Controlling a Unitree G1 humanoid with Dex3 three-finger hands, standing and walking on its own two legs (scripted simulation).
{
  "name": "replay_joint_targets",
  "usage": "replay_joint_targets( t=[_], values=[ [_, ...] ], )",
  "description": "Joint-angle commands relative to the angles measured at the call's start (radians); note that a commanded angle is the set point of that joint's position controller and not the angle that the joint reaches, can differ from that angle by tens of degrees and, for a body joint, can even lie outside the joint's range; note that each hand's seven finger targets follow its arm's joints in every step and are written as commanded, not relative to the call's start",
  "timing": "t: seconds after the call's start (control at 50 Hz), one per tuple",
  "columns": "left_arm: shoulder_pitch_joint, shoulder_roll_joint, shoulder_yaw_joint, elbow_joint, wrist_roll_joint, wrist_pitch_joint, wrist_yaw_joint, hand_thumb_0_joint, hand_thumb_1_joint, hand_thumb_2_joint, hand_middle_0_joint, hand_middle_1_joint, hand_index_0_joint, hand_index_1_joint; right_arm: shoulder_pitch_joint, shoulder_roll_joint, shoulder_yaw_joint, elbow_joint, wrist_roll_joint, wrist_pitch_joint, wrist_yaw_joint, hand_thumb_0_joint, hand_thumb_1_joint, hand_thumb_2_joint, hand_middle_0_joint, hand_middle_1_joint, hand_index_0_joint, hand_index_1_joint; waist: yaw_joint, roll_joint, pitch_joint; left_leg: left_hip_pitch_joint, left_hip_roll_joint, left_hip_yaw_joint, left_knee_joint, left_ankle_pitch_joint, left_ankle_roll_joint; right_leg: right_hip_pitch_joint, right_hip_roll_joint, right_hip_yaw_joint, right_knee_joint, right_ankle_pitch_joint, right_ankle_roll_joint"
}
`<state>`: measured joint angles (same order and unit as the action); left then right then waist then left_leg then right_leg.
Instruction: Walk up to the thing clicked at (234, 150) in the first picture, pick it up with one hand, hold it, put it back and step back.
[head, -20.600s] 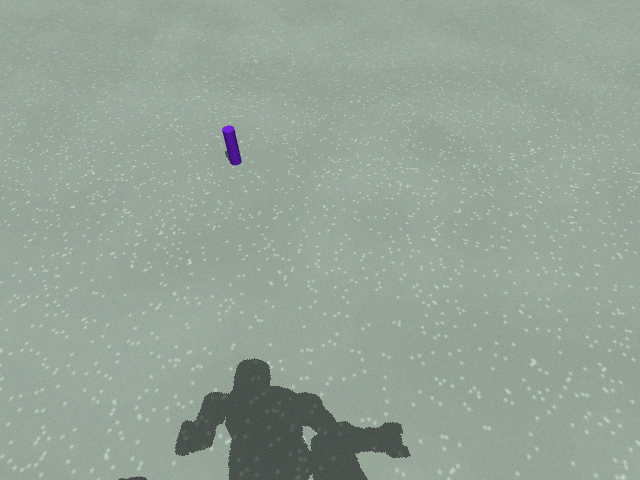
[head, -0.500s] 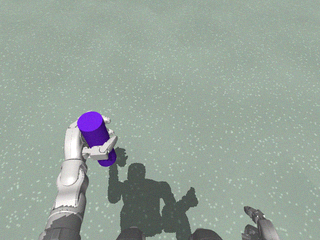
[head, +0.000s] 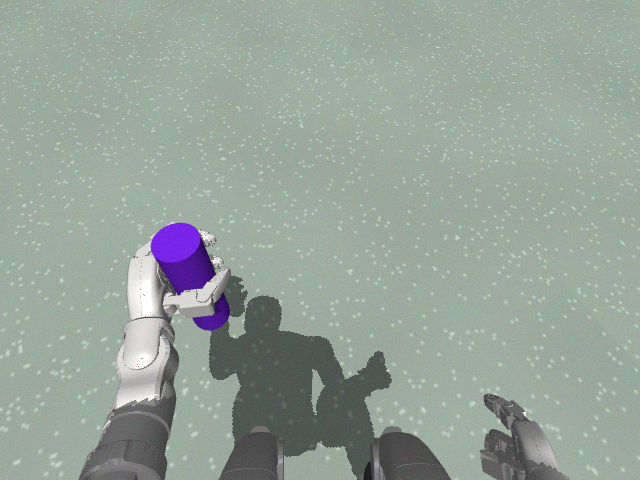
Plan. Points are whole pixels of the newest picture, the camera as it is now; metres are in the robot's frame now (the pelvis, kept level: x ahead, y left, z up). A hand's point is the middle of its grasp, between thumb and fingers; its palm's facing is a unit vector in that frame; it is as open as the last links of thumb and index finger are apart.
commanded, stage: crouch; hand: left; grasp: from the side
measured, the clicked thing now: (196, 283) +0.35 +0.18 -0.01
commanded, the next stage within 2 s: lower in 1.54 s
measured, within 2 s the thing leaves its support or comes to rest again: neither
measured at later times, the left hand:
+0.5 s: hand (222, 311) +0.39 +0.19 -0.24, palm faces +0.16 -0.99 -0.04, open 7.4 cm
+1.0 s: hand (232, 326) +0.42 +0.21 -0.41, palm faces +0.16 -0.99 -0.06, open 7.4 cm
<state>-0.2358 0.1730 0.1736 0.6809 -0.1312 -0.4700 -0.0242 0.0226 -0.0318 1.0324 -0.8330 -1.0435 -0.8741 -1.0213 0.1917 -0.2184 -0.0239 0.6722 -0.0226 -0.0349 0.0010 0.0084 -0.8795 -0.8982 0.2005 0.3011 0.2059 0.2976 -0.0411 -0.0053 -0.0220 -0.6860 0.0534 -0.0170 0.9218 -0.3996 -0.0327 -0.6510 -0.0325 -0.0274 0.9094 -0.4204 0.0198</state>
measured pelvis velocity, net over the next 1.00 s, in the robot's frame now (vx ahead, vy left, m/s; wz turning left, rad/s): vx -0.07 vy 0.01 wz -0.09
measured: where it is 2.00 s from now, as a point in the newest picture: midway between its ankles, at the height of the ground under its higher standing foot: outside the picture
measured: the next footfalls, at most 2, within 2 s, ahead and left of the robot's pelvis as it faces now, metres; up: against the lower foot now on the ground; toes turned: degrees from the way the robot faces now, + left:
none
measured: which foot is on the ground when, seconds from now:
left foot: down 0.00-1.00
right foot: down 0.00-1.00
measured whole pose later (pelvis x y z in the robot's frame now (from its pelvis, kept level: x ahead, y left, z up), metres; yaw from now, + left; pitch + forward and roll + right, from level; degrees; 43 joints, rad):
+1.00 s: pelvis -0.07 +0.01 -0.36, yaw -5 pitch +30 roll -5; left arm -0.78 0.52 0.52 1.25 -0.04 -0.74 -0.11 0.02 -0.04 1.05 -0.85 -1.03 -0.89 -1.01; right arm 0.11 -0.28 0.07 0.74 -0.14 0.02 0.09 0.00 -0.93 -0.91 0.20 0.30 0.21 0.30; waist -0.19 -0.01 -0.06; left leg -2.18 0.03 -0.15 2.31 -0.66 -0.05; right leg -2.12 0.00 -0.03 2.26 -0.68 0.04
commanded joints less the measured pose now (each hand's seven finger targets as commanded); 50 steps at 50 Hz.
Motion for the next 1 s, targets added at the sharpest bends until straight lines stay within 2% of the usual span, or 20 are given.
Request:
replay_joint_targets(
  t=[0.0,0.04,0.08,0.14,0.22,0.26,0.3,0.34,0.38,0.4,0.42,0.46,0.5,0.58,0.62,0.68,0.74,0.8,0.92,0.98],
  values=[
    [-0.349,0.15,0.085,-0.167,0.001,-0.207,0.002,0.0,0.455,1.234,-1.291,-1.374,-1.304,-1.368,0.013,-0.141,-0.057,-0.08,-0.015,-0.038,0.015,0.0,-0.876,-0.9,0.199,0.3,0.199,0.3,-0.015,0.01,-0.342,0.001,-0.044,0.004,0.039,0.104,0.038,-0.079,0.033,-0.007,0.022,0.17,-0.03],
    [-0.371,0.144,0.088,-0.113,-0.001,-0.267,-0.003,0.0,0.435,1.225,-1.28,-1.365,-1.29,-1.362,0.013,-0.144,-0.056,-0.081,-0.02,-0.045,0.023,0.0,-0.888,-0.903,0.198,0.3,0.199,0.3,-0.032,0.018,-0.393,-0.083,-0.047,-0.003,0.135,0.067,0.039,-0.186,0.033,-0.005,0.112,0.128,-0.033],
    [-0.465,0.219,0.128,-0.147,0.002,-0.334,-0.002,0.0,0.394,1.216,-1.257,-1.348,-1.265,-1.347,0.014,-0.155,-0.055,-0.072,-0.03,-0.053,0.03,0.0,-0.889,-0.903,0.198,0.3,0.199,0.3,-0.025,0.088,-0.511,-0.148,-0.046,-0.012,0.244,0.06,0.039,-0.295,0.036,0.0,0.217,0.106,-0.041],
    [-0.563,0.241,0.097,-0.132,0.011,-0.391,-0.01,0.0,0.382,1.184,-1.2,-1.285,-1.202,-1.289,0.016,-0.168,-0.049,-0.068,-0.046,-0.055,0.034,0.0,-0.894,-0.906,0.198,0.299,0.199,0.299,-0.05,0.131,-0.649,-0.216,-0.038,-0.027,0.37,0.074,0.041,-0.423,0.04,0.006,0.337,0.102,-0.046],
    [-0.613,0.316,0.163,-0.084,0.004,-0.404,-0.023,0.0,0.304,1.134,-1.161,-1.226,-1.155,-1.237,0.032,-0.191,-0.05,-0.054,-0.054,-0.036,0.034,0.0,-0.902,-0.909,0.198,0.3,0.199,0.3,-0.026,0.181,-0.724,-0.311,-0.035,-0.037,0.47,0.092,0.033,-0.545,0.045,0.019,0.458,0.085,-0.053],
    [-0.59,0.27,0.158,-0.021,-0.01,-0.387,-0.025,0.0,0.344,1.165,-1.171,-1.242,-1.164,-1.254,0.038,-0.201,-0.052,-0.056,-0.056,-0.023,0.039,0.0,-0.906,-0.911,0.198,0.3,0.199,0.299,-0.034,0.17,-0.757,-0.349,-0.034,-0.042,0.51,0.117,0.033,-0.573,0.044,0.01,0.497,0.103,-0.052],
    [-0.589,0.296,0.205,-0.004,-0.019,-0.379,-0.018,0.0,0.346,1.209,-1.2,-1.279,-1.191,-1.295,0.033,-0.203,-0.048,-0.064,-0.056,-0.014,0.044,0.0,-0.914,-0.914,0.198,0.299,0.199,0.299,-0.021,0.145,-0.807,-0.415,-0.036,-0.034,0.568,0.146,0.037,-0.556,0.045,0.017,0.533,0.144,-0.046],
    [-0.577,0.287,0.211,0.052,-0.015,-0.368,-0.025,0.0,0.387,1.241,-1.214,-1.3,-1.206,-1.315,0.041,-0.215,-0.053,-0.05,-0.057,-0.005,0.051,0.0,-0.916,-0.914,0.198,0.299,0.199,0.299,-0.027,0.129,-0.821,-0.445,-0.035,-0.04,0.615,0.171,0.04,-0.619,0.051,-0.003,0.59,0.16,-0.048],
    [-0.578,0.221,0.157,0.108,0.004,-0.364,-0.04,0.0,0.403,1.258,-1.253,-1.341,-1.25,-1.351,0.06,-0.216,-0.058,-0.027,-0.064,0.0,0.058,0.0,-0.919,-0.913,0.198,0.299,0.199,0.299,-0.066,0.101,-0.803,-0.51,-0.036,-0.045,0.677,0.154,0.044,-0.703,0.053,-0.019,0.641,0.149,-0.049],
    [-0.56,0.254,0.191,0.137,0.011,-0.364,-0.042,0.0,0.406,1.261,-1.263,-1.348,-1.261,-1.357,0.055,-0.222,-0.057,-0.026,-0.065,0.0,0.061,0.0,-0.917,-0.912,0.198,0.299,0.199,0.299,-0.059,0.09,-0.785,-0.552,-0.037,-0.046,0.698,0.143,0.045,-0.727,0.053,-0.025,0.67,0.138,-0.05],
    [-0.577,0.246,0.184,0.167,0.014,-0.368,-0.049,0.0,0.413,1.256,-1.279,-1.359,-1.28,-1.364,0.061,-0.218,-0.054,-0.008,-0.068,0.002,0.064,0.0,-0.918,-0.911,0.199,0.299,0.199,0.299,-0.07,0.07,-0.776,-0.587,-0.036,-0.049,0.73,0.134,0.048,-0.758,0.052,-0.029,0.699,0.134,-0.049],
    [-0.655,0.341,0.247,0.155,0.033,-0.391,-0.05,0.0,0.392,1.256,-1.289,-1.364,-1.29,-1.37,0.059,-0.218,-0.05,-0.009,-0.073,0.006,0.07,0.0,-0.915,-0.91,0.199,0.299,0.199,0.299,-0.064,0.06,-0.778,-0.677,-0.037,-0.043,0.771,0.077,0.049,-0.787,0.053,-0.028,0.747,0.091,-0.049],
    [-0.715,0.329,0.236,0.17,0.037,-0.411,-0.055,0.0,0.397,1.29,-1.292,-1.394,-1.297,-1.398,0.049,-0.21,-0.041,-0.013,-0.08,0.006,0.075,0.0,-0.91,-0.909,0.199,0.3,0.199,0.3,-0.088,0.062,-0.758,-0.756,-0.04,-0.041,0.814,-0.01,0.05,-0.838,0.054,-0.024,0.779,0.018,-0.049],
    [-0.842,0.493,0.338,0.142,0.056,-0.452,-0.026,0.0,0.424,1.323,-1.271,-1.399,-1.274,-1.406,0.048,-0.223,-0.023,0.002,-0.095,0.011,0.08,0.0,-0.911,-0.911,0.199,0.3,0.199,0.3,-0.065,0.158,-0.832,-0.774,-0.037,-0.033,0.892,-0.042,0.038,-0.917,0.052,-0.022,0.873,-0.035,-0.053],
    [-0.87,0.503,0.338,0.146,0.072,-0.456,-0.014,0.0,0.389,1.324,-1.276,-1.399,-1.273,-1.413,0.043,-0.224,-0.018,0.002,-0.105,0.016,0.082,0.0,-0.921,-0.915,0.198,0.3,0.199,0.3,-0.073,0.202,-0.851,-0.784,-0.036,-0.028,0.92,-0.068,0.033,-0.957,0.055,-0.026,0.908,-0.06,-0.056],
    [-0.965,0.578,0.356,0.094,0.087,-0.458,-0.009,0.0,0.377,1.307,-1.248,-1.369,-1.24,-1.387,0.043,-0.23,-0.008,0.006,-0.113,0.024,0.078,0.0,-0.929,-0.917,0.199,0.3,0.199,0.3,-0.09,0.276,-0.896,-0.806,-0.033,-0.016,0.961,-0.104,0.027,-0.969,0.053,-0.022,0.952,-0.081,-0.054],
    [-0.947,0.53,0.33,0.187,0.087,-0.427,-0.033,0.0,0.331,1.258,-1.226,-1.331,-1.216,-1.35,0.042,-0.24,-0.004,0.019,-0.111,0.028,0.078,0.0,-0.937,-0.919,0.199,0.3,0.199,0.3,-0.116,0.28,-0.842,-0.854,-0.032,-0.016,0.982,-0.175,0.026,-1.037,0.055,-0.046,0.992,-0.129,-0.056],
    [-0.956,0.536,0.326,0.246,0.089,-0.398,-0.056,0.0,0.334,1.221,-1.21,-1.296,-1.201,-1.313,0.055,-0.259,0.002,0.035,-0.114,0.035,0.076,0.0,-0.937,-0.918,0.199,0.3,0.199,0.3,-0.138,0.293,-0.803,-0.894,-0.032,-0.021,1.029,-0.183,0.027,-1.102,0.052,-0.064,1.041,-0.128,-0.054],
    [-0.878,0.564,0.357,0.363,0.076,-0.371,-0.089,0.0,0.36,1.218,-1.231,-1.321,-1.233,-1.327,0.043,-0.279,0.035,0.028,-0.115,0.046,0.081,0.0,-0.92,-0.91,0.199,0.3,0.2,0.3,-0.15,0.162,-0.669,-1.095,-0.041,-0.023,1.123,-0.24,0.047,-1.124,0.062,-0.086,1.084,-0.17,-0.041],
    [-0.921,0.614,0.401,0.307,0.067,-0.383,-0.083,0.0,0.396,1.248,-1.26,-1.35,-1.263,-1.356,0.043,-0.292,0.045,0.014,-0.119,0.052,0.084,0.0,-0.91,-0.908,0.199,0.3,0.2,0.3,-0.147,0.167,-0.715,-1.105,-0.041,-0.033,1.156,-0.221,0.045,-1.109,0.067,-0.093,1.116,-0.145,-0.039]
  ],
)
